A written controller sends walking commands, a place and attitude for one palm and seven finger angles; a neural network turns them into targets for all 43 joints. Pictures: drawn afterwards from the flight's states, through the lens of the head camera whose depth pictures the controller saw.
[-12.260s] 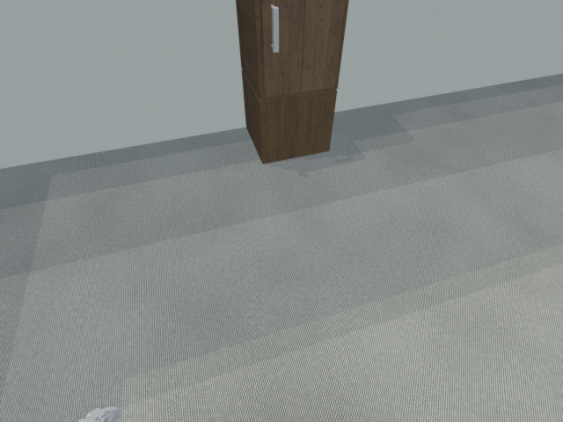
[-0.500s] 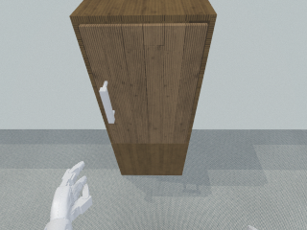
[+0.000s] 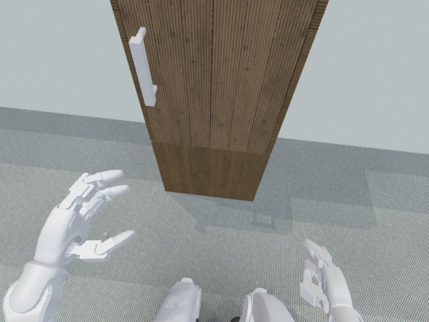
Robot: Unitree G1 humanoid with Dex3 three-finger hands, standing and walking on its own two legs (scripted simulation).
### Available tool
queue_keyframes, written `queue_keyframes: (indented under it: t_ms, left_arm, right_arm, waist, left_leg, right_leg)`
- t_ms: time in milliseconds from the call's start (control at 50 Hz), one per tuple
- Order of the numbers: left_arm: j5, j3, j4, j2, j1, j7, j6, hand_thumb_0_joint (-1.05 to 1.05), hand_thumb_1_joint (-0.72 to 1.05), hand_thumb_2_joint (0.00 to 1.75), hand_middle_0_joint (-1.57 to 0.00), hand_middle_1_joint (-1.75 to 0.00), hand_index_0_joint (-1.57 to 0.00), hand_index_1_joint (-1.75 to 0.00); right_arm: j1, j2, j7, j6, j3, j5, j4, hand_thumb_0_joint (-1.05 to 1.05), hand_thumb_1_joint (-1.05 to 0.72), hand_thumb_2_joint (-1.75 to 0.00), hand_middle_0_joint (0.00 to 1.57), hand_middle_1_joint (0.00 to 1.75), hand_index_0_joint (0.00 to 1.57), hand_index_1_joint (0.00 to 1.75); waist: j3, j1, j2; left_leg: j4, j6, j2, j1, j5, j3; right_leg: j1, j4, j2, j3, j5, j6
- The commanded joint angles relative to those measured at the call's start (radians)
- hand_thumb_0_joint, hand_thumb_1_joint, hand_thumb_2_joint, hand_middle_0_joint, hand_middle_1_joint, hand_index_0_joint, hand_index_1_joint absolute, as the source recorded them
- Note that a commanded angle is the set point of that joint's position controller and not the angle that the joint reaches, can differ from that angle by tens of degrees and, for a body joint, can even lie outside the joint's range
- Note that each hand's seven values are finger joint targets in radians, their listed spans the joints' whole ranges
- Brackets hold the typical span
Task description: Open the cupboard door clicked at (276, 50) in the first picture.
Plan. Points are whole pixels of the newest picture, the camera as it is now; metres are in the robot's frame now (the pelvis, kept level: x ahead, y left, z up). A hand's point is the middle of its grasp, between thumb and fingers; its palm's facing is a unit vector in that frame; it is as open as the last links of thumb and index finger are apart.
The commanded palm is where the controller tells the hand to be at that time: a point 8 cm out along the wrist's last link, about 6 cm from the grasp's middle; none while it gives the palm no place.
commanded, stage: raise the hand with hooked fingers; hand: left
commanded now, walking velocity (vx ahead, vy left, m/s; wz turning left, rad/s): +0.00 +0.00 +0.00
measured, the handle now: (146, 69) +0.61 +0.22 +0.07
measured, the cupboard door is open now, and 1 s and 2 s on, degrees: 0 0 0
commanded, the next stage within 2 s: move the hooked fingers beside the handle in 1.38 s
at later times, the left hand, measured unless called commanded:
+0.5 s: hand (73, 200) +0.28 +0.26 +0.08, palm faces -0.01 -1.00 -0.04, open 13.2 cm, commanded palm +0.26 +0.31 +0.08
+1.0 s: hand (44, 172) +0.32 +0.32 +0.09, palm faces -0.02 -1.00 -0.02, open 14.0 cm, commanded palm +0.29 +0.36 +0.09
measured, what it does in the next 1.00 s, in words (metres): shifts its weight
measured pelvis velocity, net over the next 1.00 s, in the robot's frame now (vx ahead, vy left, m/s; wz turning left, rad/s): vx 0.02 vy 0.05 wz -0.02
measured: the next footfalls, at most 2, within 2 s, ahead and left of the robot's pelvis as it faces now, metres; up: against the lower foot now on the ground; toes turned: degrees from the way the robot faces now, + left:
none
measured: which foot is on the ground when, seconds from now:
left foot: down 0.00-1.00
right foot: down 0.00-1.00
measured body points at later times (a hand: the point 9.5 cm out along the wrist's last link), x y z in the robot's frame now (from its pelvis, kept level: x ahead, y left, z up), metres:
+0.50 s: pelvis +0.02 +0.02 +0.03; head +0.09 +0.05 +0.47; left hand +0.27 +0.31 +0.08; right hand +0.18 -0.24 -0.03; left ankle +0.03 +0.09 -0.63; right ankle +0.04 -0.08 -0.63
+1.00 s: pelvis +0.02 +0.05 +0.04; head +0.09 +0.07 +0.48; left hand +0.31 +0.37 +0.09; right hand +0.16 -0.21 -0.04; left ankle +0.03 +0.09 -0.63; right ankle +0.04 -0.08 -0.63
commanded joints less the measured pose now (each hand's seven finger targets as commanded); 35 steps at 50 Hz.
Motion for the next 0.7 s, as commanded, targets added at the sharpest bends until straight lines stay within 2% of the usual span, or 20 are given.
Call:
queue_keyframes:
  t_ms: [0, 20, 60, 120, 140, 180, 220, 260, 320, 340, 380, 400, 420, 440, 500, 520, 580, 600, 640, 680]
  left_arm:
    - [-0.091, 0.25, -0.12, 0.246, 0.056, -0.009, 0.154, 0.0, 0.04, 0.53, -0.26, -0.86, -0.26, -0.86]
    - [-0.112, 0.302, -0.117, 0.26, 0.079, 0.021, 0.158, 0.0, 0.01, 0.52, -0.26, -0.87, -0.26, -0.87]
    - [-0.123, 0.308, -0.194, 0.211, 0.089, 0.092, 0.108, 0.0, -0.03, 0.5, -0.27, -0.9, -0.27, -0.9]
    - [-0.092, 0.256, -0.16, 0.152, 0.033, 0.152, 0.002, 0.0, -0.1, 0.47, -0.27, -0.94, -0.27, -0.94]
    - [-0.063, 0.238, -0.123, 0.16, 0.012, 0.15, -0.028, 0.0, -0.13, 0.46, -0.27, -0.96, -0.27, -0.96]
    - [-0.033, 0.162, -0.039, 0.126, -0.012, 0.117, -0.068, 0.0, -0.17, 0.44, -0.28, -0.99, -0.28, -0.99]
    - [-0.037, 0.103, 0.005, 0.109, -0.062, 0.051, -0.078, 0.0, -0.22, 0.42, -0.28, -1.02, -0.28, -1.02]
    - [-0.052, 0.14, 0.017, 0.173, -0.091, -0.004, -0.069, 0.0, -0.27, 0.4, -0.28, -1.05, -0.28, -1.05]
    - [-0.087, 0.239, -0.054, 0.289, -0.16, -0.031, -0.062, 0.0, -0.34, 0.37, -0.29, -1.1, -0.29, -1.1]
    - [-0.093, 0.266, -0.101, 0.308, -0.169, -0.025, -0.068, 0.0, -0.36, 0.36, -0.29, -1.11, -0.29, -1.11]
    - [-0.102, 0.289, -0.12, 0.3, -0.133, 0.007, -0.079, 0.0, -0.41, 0.34, -0.29, -1.14, -0.29, -1.14]
    - [-0.107, 0.297, -0.114, 0.289, -0.126, 0.027, -0.082, 0.0, -0.43, 0.33, -0.29, -1.15, -0.29, -1.15]
    - [-0.106, 0.303, -0.096, 0.294, -0.131, 0.039, -0.079, 0.0, -0.45, 0.32, -0.3, -1.17, -0.3, -1.17]
    - [-0.099, 0.277, -0.061, 0.255, -0.126, 0.047, -0.072, 0.0, -0.48, 0.31, -0.3, -1.18, -0.3, -1.18]
    - [-0.074, 0.222, 0.054, 0.208, -0.132, 0.043, -0.022, 0.0, -0.5, 0.3, -0.3, -1.2, -0.3, -1.2]
    - [-0.071, 0.202, 0.091, 0.2, -0.154, 0.022, 0.002, 0.0, -0.5, 0.3, -0.3, -1.2, -0.3, -1.2]
    - [-0.053, 0.181, 0.116, 0.225, -0.242, -0.028, 0.058, 0.0, -0.5, 0.3, -0.3, -1.2, -0.3, -1.2]
    - [-0.055, 0.199, 0.106, 0.248, -0.271, -0.037, 0.063, 0.0, -0.5, 0.3, -0.3, -1.2, -0.3, -1.2]
    - [-0.067, 0.247, 0.048, 0.306, -0.35, -0.05, 0.048, 0.0, -0.5, 0.3, -0.3, -1.2, -0.3, -1.2]
    - [-0.072, 0.277, 0.007, 0.335, -0.373, -0.043, 0.014, 0.0, -0.5, 0.3, -0.3, -1.2, -0.3, -1.2]
  right_arm:
    - [0.003, -0.182, -0.032, -0.034, -0.1, 0.025, -0.207, 0.0, -0.9, -0.9, 0.2, 0.3, 0.2, 0.3]
    - [-0.007, -0.168, -0.03, -0.03, -0.098, 0.02, -0.207, 0.0, -0.9, -0.9, 0.2, 0.3, 0.2, 0.3]
    - [0.014, -0.138, -0.022, -0.037, -0.098, 0.014, -0.2, 0.0, -0.9, -0.9, 0.2, 0.3, 0.2, 0.3]
    - [0.023, -0.141, -0.013, -0.052, -0.108, 0.005, -0.151, 0.0, -0.9, -0.9, 0.2, 0.3, 0.2, 0.3]
    - [0.04, -0.153, -0.008, -0.054, -0.112, 0.0, -0.134, 0.0, -0.9, -0.9, 0.2, 0.3, 0.2, 0.3]
    - [0.063, -0.177, -0.004, -0.063, -0.118, 0.002, -0.114, 0.0, -0.9, -0.9, 0.2, 0.3, 0.2, 0.3]
    - [0.078, -0.202, -0.01, -0.071, -0.121, 0.011, -0.122, 0.0, -0.9, -0.9, 0.2, 0.3, 0.2, 0.3]
    - [0.103, -0.221, -0.021, -0.078, -0.128, 0.022, -0.123, 0.0, -0.9, -0.9, 0.2, 0.3, 0.2, 0.3]
    - [0.105, -0.23, -0.036, -0.085, -0.126, 0.023, -0.129, 0.0, -0.9, -0.9, 0.2, 0.3, 0.2, 0.3]
    - [0.106, -0.221, -0.036, -0.087, -0.123, 0.02, -0.13, 0.0, -0.9, -0.9, 0.2, 0.3, 0.2, 0.3]
    - [0.102, -0.209, -0.031, -0.089, -0.118, 0.016, -0.132, 0.0, -0.9, -0.9, 0.2, 0.3, 0.2, 0.3]
    - [0.099, -0.204, -0.029, -0.088, -0.117, 0.013, -0.128, 0.0, -0.9, -0.9, 0.2, 0.3, 0.2, 0.3]
    - [0.103, -0.207, -0.025, -0.084, -0.114, 0.009, -0.125, 0.0, -0.9, -0.9, 0.2, 0.3, 0.2, 0.3]
    - [0.098, -0.203, -0.019, -0.077, -0.112, 0.008, -0.123, 0.0, -0.9, -0.9, 0.2, 0.3, 0.2, 0.3]
    - [0.101, -0.219, -0.008, -0.058, -0.111, 0.01, -0.13, 0.0, -0.9, -0.9, 0.2, 0.3, 0.2, 0.3]
    - [0.115, -0.229, -0.01, -0.05, -0.11, 0.013, -0.14, 0.0, -0.9, -0.9, 0.2, 0.3, 0.2, 0.3]
    - [0.115, -0.244, -0.016, -0.038, -0.109, 0.022, -0.158, 0.0, -0.9, -0.9, 0.2, 0.3, 0.2, 0.3]
    - [0.117, -0.245, -0.019, -0.038, -0.109, 0.023, -0.161, 0.0, -0.9, -0.9, 0.2, 0.3, 0.2, 0.3]
    - [0.121, -0.243, -0.024, -0.039, -0.107, 0.018, -0.163, 0.0, -0.9, -0.9, 0.2, 0.3, 0.2, 0.3]
    - [0.123, -0.237, -0.027, -0.044, -0.107, 0.013, -0.158, 0.0, -0.9, -0.9, 0.2, 0.3, 0.2, 0.3]
  waist:
    - [-0.363, 0.022, -0.055]
    - [-0.376, 0.046, -0.052]
    - [-0.366, 0.046, -0.014]
    - [-0.235, -0.002, -0.049]
    - [-0.207, -0.018, -0.021]
    - [-0.142, -0.061, -0.024]
    - [-0.127, -0.09, -0.051]
    - [-0.182, -0.08, -0.043]
    - [-0.27, -0.045, 0.037]
    - [-0.326, -0.026, 0.068]
    - [-0.328, -0.01, 0.108]
    - [-0.311, -0.007, 0.098]
    - [-0.292, -0.008, 0.109]
    - [-0.252, -0.02, 0.098]
    - [-0.175, -0.043, 0.091]
    - [-0.158, -0.057, 0.05]
    - [-0.168, -0.064, 0.043]
    - [-0.19, -0.06, 0.03]
    - [-0.269, -0.048, 0.058]
    - [-0.316, -0.038, 0.082]
  left_leg:
    - [-0.23, 0.003, -0.023, 0.127, 0.258, 0.002]
    - [-0.236, -0.004, -0.018, 0.132, 0.29, -0.006]
    - [-0.258, -0.012, -0.013, 0.154, 0.325, -0.002]
    - [-0.264, -0.015, -0.002, 0.128, 0.297, -0.008]
    - [-0.265, -0.013, -0.002, 0.119, 0.276, -0.004]
    - [-0.257, -0.006, -0.003, 0.111, 0.224, -0.003]
    - [-0.249, 0.005, -0.007, 0.116, 0.194, -0.006]
    - [-0.264, 0.008, -0.007, 0.147, 0.191, -0.002]
    - [-0.291, 0.008, -0.005, 0.229, 0.269, -0.006]
    - [-0.309, 0.006, -0.004, 0.273, 0.316, -0.007]
    - [-0.337, -0.006, -0.003, 0.331, 0.378, -0.012]
    - [-0.344, -0.011, -0.001, 0.341, 0.396, -0.015]
    - [-0.345, -0.019, 0.0, 0.347, 0.424, -0.025]
    - [-0.352, -0.024, 0.003, 0.353, 0.423, -0.026]
    - [-0.367, -0.032, 0.004, 0.329, 0.361, -0.031]
    - [-0.372, -0.034, 0.007, 0.328, 0.363, -0.043]
    - [-0.394, -0.034, 0.009, 0.338, 0.318, -0.052]
    - [-0.397, -0.033, 0.009, 0.349, 0.318, -0.055]
    - [-0.394, -0.044, 0.01, 0.41, 0.395, -0.062]
    - [-0.396, -0.062, 0.021, 0.486, 0.485, -0.079]
  right_leg:
    - [0.461, -0.323, -0.046, 0.284, 0.112, 0.081]
    - [0.496, -0.308, -0.043, 0.278, 0.167, 0.075]
    - [0.499, -0.298, -0.045, 0.266, 0.268, 0.081]
    - [0.4, -0.292, -0.036, 0.252, 0.24, 0.082]
    - [0.358, -0.289, -0.034, 0.246, 0.198, 0.078]
    - [0.263, -0.29, -0.028, 0.234, 0.103, 0.074]
    - [0.226, -0.306, -0.027, 0.245, 0.045, 0.073]
    - [0.265, -0.332, -0.033, 0.257, 0.026, 0.073]
    - [0.329, -0.309, -0.02, 0.236, 0.118, 0.059]
    - [0.361, -0.293, -0.018, 0.218, 0.184, 0.055]
    - [0.361, -0.271, -0.007, 0.175, 0.256, 0.05]
    - [0.353, -0.265, -0.003, 0.16, 0.271, 0.049]
    - [0.332, -0.251, 0.007, 0.144, 0.284, 0.042]
    - [0.305, -0.255, 0.008, 0.135, 0.283, 0.045]
    - [0.244, -0.268, 0.006, 0.117, 0.232, 0.051]
    - [0.233, -0.268, 0.014, 0.11, 0.23, 0.048]
    - [0.235, -0.291, 0.011, 0.112, 0.203, 0.05]
    - [0.249, -0.294, 0.01, 0.112, 0.202, 0.05]
    - [0.272, -0.285, 0.014, 0.116, 0.238, 0.043]
    - [0.262, -0.276, 0.014, 0.112, 0.256, 0.042]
